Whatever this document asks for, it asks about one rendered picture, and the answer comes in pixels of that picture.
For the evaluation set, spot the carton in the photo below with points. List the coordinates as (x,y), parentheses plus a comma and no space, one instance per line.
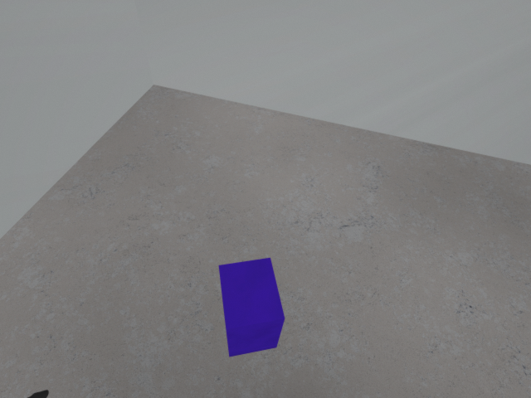
(252,308)

